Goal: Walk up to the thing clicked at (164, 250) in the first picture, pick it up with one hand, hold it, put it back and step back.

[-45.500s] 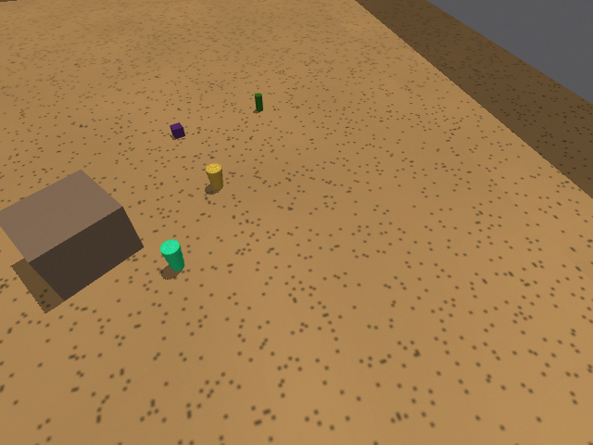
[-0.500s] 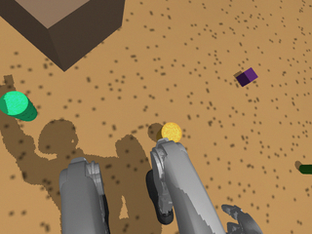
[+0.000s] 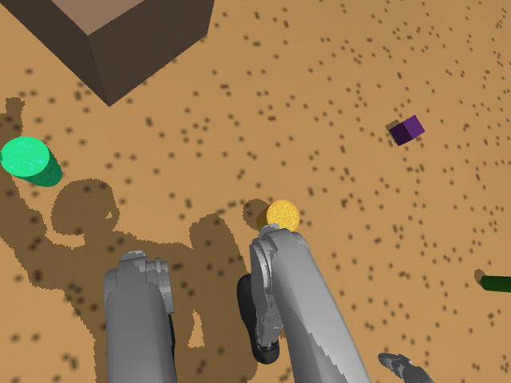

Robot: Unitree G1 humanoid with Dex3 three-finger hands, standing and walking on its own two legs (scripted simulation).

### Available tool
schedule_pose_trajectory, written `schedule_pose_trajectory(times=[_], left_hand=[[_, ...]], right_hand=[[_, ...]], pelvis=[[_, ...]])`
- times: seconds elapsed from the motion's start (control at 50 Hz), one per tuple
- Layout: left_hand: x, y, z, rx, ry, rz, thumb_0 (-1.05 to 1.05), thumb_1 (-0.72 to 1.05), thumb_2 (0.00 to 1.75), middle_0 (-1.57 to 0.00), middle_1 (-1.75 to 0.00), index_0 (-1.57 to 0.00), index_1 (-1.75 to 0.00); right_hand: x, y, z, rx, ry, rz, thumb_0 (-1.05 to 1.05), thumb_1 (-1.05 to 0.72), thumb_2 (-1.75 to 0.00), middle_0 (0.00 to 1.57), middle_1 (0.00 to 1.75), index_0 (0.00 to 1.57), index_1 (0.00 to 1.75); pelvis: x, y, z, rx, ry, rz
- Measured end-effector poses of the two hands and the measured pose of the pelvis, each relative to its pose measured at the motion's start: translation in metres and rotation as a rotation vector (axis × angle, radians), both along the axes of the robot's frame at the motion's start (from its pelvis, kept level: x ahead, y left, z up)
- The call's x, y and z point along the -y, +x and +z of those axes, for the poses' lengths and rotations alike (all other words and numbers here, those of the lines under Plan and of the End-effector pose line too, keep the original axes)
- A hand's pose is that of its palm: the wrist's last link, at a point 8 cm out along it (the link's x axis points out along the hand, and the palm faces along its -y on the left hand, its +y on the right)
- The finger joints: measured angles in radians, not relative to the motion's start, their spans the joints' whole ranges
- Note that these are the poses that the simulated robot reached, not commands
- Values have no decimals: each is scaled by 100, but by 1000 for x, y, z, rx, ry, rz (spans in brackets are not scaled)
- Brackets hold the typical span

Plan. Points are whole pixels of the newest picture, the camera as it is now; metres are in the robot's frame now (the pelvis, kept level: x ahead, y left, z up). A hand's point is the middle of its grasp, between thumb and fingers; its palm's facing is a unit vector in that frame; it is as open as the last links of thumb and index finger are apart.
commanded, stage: withdraw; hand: left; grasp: from above
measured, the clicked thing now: (37, 166) +0.52 +0.31 -0.34
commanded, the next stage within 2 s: go down in 0.74 s
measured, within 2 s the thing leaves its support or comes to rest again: neither
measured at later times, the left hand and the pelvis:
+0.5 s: hand out of the picture +0.49 +0.35 -0.13, palm faces -0.45 -0.04 -0.89, open 13.7 cm; pelvis -0.01 +0.00 -0.02, yaw +0 degrees
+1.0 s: hand out of the picture +0.47 +0.35 -0.12, palm faces -0.55 -0.12 -0.83, open 13.7 cm; pelvis +0.00 +0.00 +0.00, yaw +0 degrees
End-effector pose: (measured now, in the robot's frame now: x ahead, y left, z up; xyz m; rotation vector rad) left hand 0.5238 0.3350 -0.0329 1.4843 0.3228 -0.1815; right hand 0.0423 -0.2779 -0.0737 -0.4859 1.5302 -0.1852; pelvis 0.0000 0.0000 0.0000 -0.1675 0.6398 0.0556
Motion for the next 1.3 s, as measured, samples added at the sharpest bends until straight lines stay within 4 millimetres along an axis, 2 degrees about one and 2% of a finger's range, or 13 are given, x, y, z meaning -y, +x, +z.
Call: schedule_pose_trajectory(times=[0.08,0.24,0.3,0.38,0.5,0.62,0.7,0.82,0.9,1.02,1.1,1.2,1.3], left_hand=[[5,-1,8,-24,45,58,0,-45,92,-17,-90,-17,-90],[-3,-31,21,-185,76,125,0,-40,88,-21,-86,-21,-86],[-13,-38,16,-212,57,127,0,-40,87,-21,-86,-22,-86],[-19,-43,-8,-240,38,89,0,-40,88,-20,-88,-20,-87],[-10,-32,-41,-144,45,-5,0,-45,92,-16,-93,-17,-92],[0,-5,-34,34,32,65,0,-49,95,-13,-96,-14,-96],[-2,4,-19,1,79,141,0,-51,97,-12,-97,-12,-96],[-9,-12,-4,-171,108,172,0,-49,95,-13,-95,-14,-94],[-14,-26,-8,-254,53,152,0,-46,92,-14,-94,-15,-93],[-17,-39,-32,-259,-18,28,0,-43,89,-13,-99,-15,-97],[-18,-40,-40,-157,-1,-46,0,-45,91,-13,-100,-15,-98],[-16,-31,-18,56,35,-8,0,-48,95,-12,-100,-13,-98],[-21,-21,25,93,63,148,0,-48,96,-12,-99,-13,-98]], right_hand=[[-6,7,6,58,31,-20,0,-93,-91,21,30,21,29],[-20,2,10,87,123,-46,0,-93,-91,21,30,21,29],[-20,0,8,80,124,-25,0,-92,-91,21,30,21,29],[-14,-2,-3,55,93,9,0,-92,-90,21,30,21,30],[-3,-3,-23,-2,49,53,0,-92,-90,21,30,21,29],[-1,2,-31,26,37,21,0,-92,-91,21,30,21,29],[-4,0,-27,58,54,-24,0,-93,-91,21,30,21,29],[-13,-9,-17,41,110,-60,0,-93,-91,21,30,21,29],[-14,-13,-12,8,111,-32,0,-92,-90,21,30,21,29],[-3,-11,-13,-20,44,25,0,-92,-90,21,30,21,30],[3,-1,-20,-14,16,58,0,-92,-90,21,30,21,30],[0,19,-26,52,23,44,0,-92,-90,21,30,21,29],[-12,35,-11,142,65,8,0,-92,-90,21,30,21,29]], pelvis=[[0,-1,11,-8,-3,-7],[-1,-2,30,1,21,-17],[0,-3,26,5,24,-16],[2,-5,11,9,22,-9],[2,-7,-16,18,7,-1],[3,-8,-25,11,6,-4],[3,-5,-18,-11,4,-14],[1,0,2,-12,14,-19],[2,-1,6,-1,16,-16],[3,-2,-7,12,6,-12],[2,-3,-19,26,-3,-7],[1,-6,-21,30,0,2],[0,-8,3,17,1,-1]])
